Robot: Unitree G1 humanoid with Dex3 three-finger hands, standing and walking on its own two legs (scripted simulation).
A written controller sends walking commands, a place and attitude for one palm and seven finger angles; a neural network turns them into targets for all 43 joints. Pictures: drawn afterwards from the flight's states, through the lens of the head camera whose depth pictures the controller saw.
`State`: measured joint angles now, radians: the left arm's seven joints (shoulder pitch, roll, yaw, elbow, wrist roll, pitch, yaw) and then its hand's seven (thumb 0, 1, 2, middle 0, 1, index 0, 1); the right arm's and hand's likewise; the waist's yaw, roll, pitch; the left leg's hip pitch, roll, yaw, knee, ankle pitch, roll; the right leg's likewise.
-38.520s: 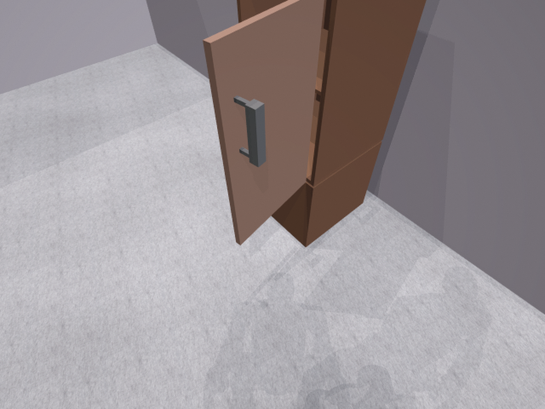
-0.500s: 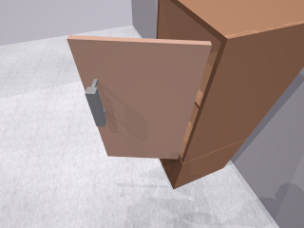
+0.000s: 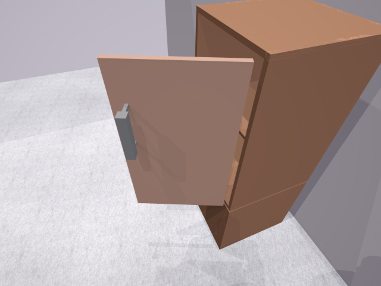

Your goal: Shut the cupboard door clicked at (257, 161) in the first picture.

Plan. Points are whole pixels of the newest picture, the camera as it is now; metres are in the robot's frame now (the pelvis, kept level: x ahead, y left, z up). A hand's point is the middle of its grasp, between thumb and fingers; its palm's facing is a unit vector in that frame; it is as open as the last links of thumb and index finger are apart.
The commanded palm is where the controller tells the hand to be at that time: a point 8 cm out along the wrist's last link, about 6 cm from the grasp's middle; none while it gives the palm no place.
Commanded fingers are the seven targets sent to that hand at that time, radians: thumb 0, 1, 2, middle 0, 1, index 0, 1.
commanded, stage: come to a stop and stand still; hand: left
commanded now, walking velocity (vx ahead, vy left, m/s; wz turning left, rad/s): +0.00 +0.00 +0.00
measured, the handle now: (129, 131) +0.47 +0.20 +0.07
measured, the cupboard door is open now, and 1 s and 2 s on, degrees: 66 66 66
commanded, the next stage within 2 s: none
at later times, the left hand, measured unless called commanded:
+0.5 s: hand out of the picture -0.08 +0.20 -0.17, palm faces +0.05 -0.98 -0.17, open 7.4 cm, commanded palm none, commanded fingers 0.00 0.90 0.90 -0.20 -0.30 -0.20 -0.30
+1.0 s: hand out of the picture -0.14 +0.22 -0.17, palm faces +0.10 -0.98 -0.14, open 7.4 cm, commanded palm none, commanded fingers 0.00 0.90 0.90 -0.20 -0.30 -0.20 -0.30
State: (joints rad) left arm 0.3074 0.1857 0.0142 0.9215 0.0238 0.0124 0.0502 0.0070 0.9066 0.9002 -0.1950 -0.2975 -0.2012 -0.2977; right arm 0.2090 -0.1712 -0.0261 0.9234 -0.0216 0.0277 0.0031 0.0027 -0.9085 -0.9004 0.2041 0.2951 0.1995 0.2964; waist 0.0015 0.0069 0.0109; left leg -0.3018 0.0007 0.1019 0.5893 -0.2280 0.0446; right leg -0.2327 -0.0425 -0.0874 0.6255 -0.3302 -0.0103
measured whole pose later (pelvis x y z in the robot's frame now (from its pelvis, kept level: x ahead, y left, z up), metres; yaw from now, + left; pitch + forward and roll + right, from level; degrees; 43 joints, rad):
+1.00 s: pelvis -0.05 +0.07 +0.01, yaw +2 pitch -2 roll -2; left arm 0.49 0.14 0.00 1.09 0.02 0.00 0.04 0.00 0.91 0.90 -0.19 -0.30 -0.20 -0.30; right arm 0.24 -0.17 -0.02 1.07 -0.01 0.01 -0.01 0.00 -0.93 -0.90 0.21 0.30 0.20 0.30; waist 0.02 -0.01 -0.02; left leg -0.30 -0.09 0.10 0.32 -0.03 0.11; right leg -0.15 -0.02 0.00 0.44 -0.27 0.01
